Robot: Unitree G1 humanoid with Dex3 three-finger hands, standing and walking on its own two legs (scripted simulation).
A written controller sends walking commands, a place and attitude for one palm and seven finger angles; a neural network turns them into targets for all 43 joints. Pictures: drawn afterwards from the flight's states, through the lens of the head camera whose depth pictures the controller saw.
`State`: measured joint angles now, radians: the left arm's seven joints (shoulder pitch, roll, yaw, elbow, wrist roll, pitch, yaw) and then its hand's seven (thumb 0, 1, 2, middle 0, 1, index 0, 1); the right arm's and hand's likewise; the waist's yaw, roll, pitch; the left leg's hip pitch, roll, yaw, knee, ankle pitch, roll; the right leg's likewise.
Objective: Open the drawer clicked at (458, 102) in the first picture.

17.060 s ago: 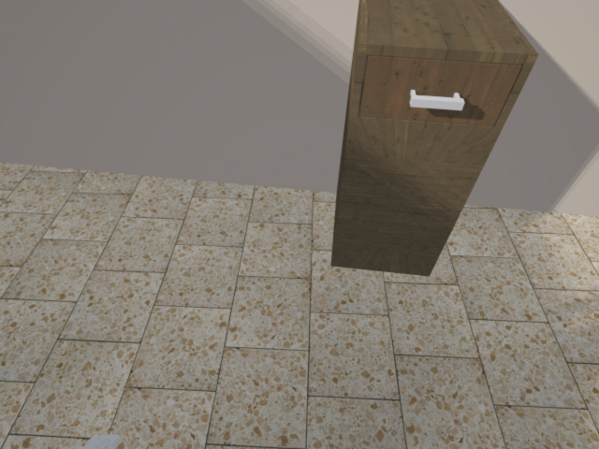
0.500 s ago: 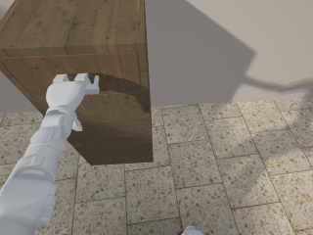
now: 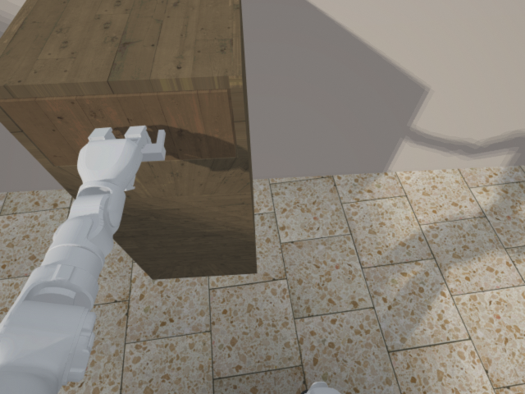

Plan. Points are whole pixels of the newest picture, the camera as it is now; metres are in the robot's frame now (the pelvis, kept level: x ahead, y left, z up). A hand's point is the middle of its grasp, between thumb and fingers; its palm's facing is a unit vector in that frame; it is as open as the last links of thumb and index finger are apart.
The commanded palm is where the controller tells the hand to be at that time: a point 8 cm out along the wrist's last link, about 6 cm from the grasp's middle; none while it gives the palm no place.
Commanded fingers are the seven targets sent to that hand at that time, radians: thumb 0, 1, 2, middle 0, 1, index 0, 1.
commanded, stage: pull the drawer open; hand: left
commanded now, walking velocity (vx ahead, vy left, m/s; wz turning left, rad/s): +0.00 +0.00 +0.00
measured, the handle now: (128, 145) +0.51 +0.23 +0.05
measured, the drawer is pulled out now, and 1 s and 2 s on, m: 0.00 0.09 0.23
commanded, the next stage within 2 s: none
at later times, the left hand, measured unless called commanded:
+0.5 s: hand (122, 199) +0.42 +0.22 +0.03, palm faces -0.01 -0.03 -1.00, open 6.0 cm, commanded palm +0.37 +0.23 +0.08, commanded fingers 0.00 0.90 0.90 -0.40 -1.35 -0.40 -1.35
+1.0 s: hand (116, 230) +0.36 +0.22 +0.03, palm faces -0.01 -0.05 -1.00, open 5.9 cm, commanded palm +0.32 +0.23 +0.08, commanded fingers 0.00 0.90 0.90 -0.40 -1.35 -0.40 -1.35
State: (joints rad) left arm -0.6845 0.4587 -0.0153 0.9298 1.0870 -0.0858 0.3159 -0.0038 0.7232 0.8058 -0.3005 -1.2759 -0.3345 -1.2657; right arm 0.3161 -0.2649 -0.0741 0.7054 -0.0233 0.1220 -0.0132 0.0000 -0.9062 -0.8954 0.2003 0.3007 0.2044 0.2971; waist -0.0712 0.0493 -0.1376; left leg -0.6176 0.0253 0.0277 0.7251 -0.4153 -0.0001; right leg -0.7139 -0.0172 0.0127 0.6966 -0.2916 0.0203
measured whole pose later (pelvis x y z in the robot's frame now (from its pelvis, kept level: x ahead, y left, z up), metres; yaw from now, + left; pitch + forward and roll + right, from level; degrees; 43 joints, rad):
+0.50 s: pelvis +0.02 +0.00 +0.01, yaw +0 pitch +15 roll -1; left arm -0.42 0.41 -0.05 0.63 1.06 -0.02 0.31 0.00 0.73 0.82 -0.27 -1.30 -0.32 -1.28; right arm 0.27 -0.26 -0.08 0.67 -0.01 0.12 0.00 0.00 -0.91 -0.90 0.20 0.30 0.20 0.30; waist -0.04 0.06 -0.13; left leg -0.52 0.03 0.03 0.67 -0.41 0.00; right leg -0.62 -0.02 0.01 0.65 -0.30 0.02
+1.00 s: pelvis +0.02 -0.01 +0.01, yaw +0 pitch +12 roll +0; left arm -0.18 0.38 -0.06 0.39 1.05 0.00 0.29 0.01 0.72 0.82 -0.27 -1.30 -0.34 -1.28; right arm 0.19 -0.25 -0.05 0.63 -0.01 0.10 -0.03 0.00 -0.91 -0.90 0.20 0.30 0.20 0.30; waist 0.00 0.06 -0.11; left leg -0.42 0.03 0.02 0.63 -0.41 -0.01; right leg -0.54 -0.01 0.01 0.64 -0.31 0.01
